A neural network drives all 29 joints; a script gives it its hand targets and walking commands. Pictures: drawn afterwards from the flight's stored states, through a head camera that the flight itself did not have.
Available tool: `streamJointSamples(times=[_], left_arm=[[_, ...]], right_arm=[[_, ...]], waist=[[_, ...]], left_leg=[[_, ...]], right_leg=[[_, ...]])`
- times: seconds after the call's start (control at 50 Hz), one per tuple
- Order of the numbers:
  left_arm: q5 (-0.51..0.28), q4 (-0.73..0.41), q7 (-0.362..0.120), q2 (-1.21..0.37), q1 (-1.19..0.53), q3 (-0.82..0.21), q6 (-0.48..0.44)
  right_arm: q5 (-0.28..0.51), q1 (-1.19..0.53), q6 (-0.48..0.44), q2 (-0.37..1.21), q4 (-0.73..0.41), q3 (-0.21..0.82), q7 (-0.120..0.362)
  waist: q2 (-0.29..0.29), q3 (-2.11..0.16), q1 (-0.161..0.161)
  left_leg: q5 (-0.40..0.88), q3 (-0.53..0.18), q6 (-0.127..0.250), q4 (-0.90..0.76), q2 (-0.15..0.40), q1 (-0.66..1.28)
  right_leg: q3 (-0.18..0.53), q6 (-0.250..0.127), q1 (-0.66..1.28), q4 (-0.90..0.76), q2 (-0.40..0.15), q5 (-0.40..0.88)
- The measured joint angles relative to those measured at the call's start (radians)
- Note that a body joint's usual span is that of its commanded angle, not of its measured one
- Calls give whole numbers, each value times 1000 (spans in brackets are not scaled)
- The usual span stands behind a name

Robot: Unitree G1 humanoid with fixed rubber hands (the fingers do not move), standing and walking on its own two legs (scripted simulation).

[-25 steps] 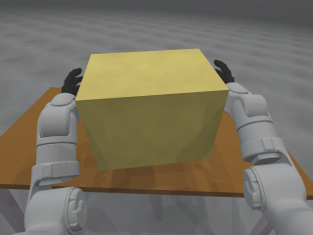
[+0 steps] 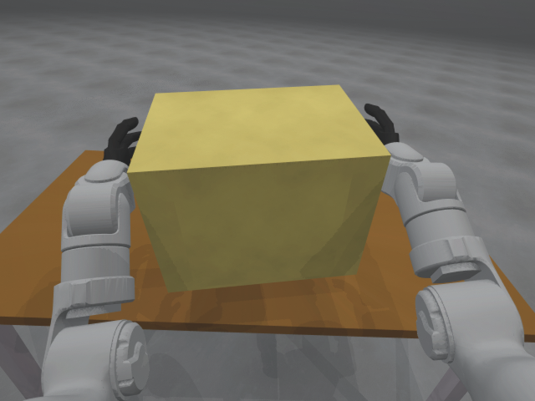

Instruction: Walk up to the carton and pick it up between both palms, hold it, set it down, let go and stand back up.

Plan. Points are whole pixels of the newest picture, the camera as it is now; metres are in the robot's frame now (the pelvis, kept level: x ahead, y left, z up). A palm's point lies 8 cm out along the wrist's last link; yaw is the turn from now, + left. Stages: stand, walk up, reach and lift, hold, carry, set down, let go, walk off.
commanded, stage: hold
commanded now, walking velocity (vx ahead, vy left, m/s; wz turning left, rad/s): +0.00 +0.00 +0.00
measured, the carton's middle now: (256, 184) +0.37 +0.00 +0.21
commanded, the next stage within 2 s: none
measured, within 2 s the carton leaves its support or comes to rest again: neither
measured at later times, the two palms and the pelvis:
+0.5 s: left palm (115, 172) +0.35 +0.19 +0.24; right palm (381, 151) +0.37 -0.18 +0.27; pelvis +0.00 +0.00 +0.00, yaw +0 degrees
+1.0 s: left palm (120, 169) +0.36 +0.19 +0.25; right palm (383, 154) +0.37 -0.18 +0.27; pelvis +0.00 +0.00 +0.00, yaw +0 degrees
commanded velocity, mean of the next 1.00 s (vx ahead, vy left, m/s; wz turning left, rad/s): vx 0.00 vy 0.00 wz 0.00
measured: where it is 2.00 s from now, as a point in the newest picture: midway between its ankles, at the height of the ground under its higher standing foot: outside the picture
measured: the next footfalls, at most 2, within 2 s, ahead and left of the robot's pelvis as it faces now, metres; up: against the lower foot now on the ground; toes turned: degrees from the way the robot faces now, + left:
none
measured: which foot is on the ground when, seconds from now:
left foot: down 0.00-1.00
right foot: down 0.00-1.00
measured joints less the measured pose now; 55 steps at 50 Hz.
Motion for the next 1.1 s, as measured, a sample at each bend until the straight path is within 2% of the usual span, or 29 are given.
streamJointSamples(times=[0.1, 0.2, 0.4, 0.52, 0.82, 1.1], left_arm=[[-5, -45, 1, 3, 25, -9, 2], [8, -18, -8, -1, 7, 1, 8], [7, 36, 0, -8, -23, 8, -12], [4, 9, 5, -6, -6, 1, -9], [-1, -1, 6, -6, 7, -6, -5], [-2, 31, 4, -1, -14, 3, -8]], right_arm=[[10, 20, 6, -1, -48, 8, -9], [-3, 1, 13, 8, -14, -14, -2], [-17, -15, 4, -3, 20, -12, 9], [-11, -17, -4, -5, 18, -4, 10], [-5, 2, 3, -3, -1, -2, 4], [-8, -20, 5, -7, 26, 6, 5]], waist=[[-1, 5, -6], [-1, 20, -12], [3, 4, 8], [0, -3, 11], [2, 2, -6], [8, -2, 3]], left_leg=[[-2, -8, 0, 5, -1, 4], [-1, -10, 1, 11, -3, 4], [9, 3, 4, -1, -2, -11], [9, 1, 3, -6, -3, -6], [3, -6, 1, 3, -2, -6], [6, 2, 5, -8, -5, -5]], right_leg=[[-6, 0, 11, -5, 0, 0], [-8, 1, 12, 2, -1, -1], [7, 3, -11, -1, -1, 9], [6, 3, -6, -5, -1, 8], [1, 1, -1, -2, 1, 2], [10, 4, -4, -6, -2, 3]])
